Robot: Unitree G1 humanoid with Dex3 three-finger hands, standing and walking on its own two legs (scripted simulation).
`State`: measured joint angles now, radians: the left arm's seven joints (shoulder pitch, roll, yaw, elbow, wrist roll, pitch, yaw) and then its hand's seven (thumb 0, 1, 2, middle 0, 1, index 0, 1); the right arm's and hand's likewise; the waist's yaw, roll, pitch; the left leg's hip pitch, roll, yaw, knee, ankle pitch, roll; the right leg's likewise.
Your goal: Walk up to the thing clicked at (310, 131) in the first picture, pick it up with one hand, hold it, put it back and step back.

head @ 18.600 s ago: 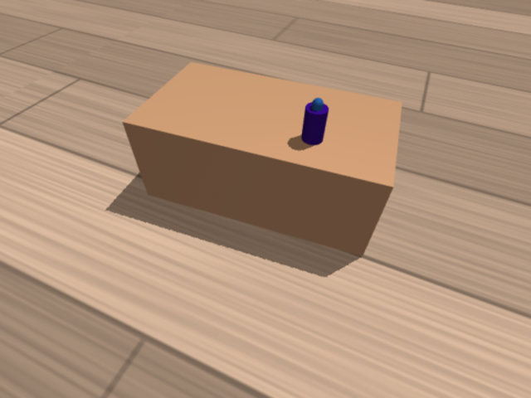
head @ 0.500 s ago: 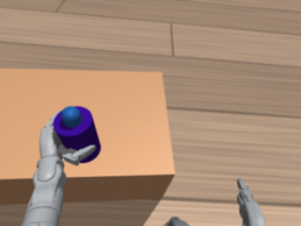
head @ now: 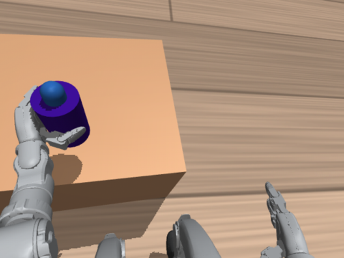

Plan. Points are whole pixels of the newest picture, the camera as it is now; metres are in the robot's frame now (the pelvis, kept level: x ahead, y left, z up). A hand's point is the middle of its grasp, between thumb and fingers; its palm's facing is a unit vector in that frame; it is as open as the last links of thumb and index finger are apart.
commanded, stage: crouch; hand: left
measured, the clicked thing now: (62, 112) +0.47 +0.18 +0.01
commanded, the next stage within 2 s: lower in 0.42 s
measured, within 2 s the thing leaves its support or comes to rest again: rests again in 1.96 s
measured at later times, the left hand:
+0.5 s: hand (65, 117) +0.49 +0.19 -0.06, palm faces +0.19 -0.98 -0.02, open 11.7 cm
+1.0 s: hand (72, 125) +0.51 +0.20 -0.13, palm faces +0.19 -0.98 -0.03, open 11.7 cm
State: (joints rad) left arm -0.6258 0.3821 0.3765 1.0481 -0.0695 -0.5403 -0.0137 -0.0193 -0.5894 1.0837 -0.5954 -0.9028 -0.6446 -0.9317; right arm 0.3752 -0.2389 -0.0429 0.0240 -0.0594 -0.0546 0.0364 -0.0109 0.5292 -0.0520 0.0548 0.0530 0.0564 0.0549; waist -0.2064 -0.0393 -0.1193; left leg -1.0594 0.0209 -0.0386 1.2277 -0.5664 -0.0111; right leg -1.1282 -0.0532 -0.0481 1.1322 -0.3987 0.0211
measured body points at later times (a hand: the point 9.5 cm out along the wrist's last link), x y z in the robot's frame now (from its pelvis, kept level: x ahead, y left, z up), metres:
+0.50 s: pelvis +0.00 +0.00 -0.03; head +0.16 +0.05 +0.38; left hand +0.48 +0.25 -0.05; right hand +0.16 -0.27 +0.00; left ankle +0.00 +0.12 -0.63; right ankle +0.07 -0.14 -0.63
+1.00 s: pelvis -0.01 +0.00 -0.07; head +0.19 +0.07 +0.33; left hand +0.49 +0.25 -0.12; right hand +0.16 -0.27 -0.01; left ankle +0.00 +0.12 -0.63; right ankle +0.07 -0.14 -0.63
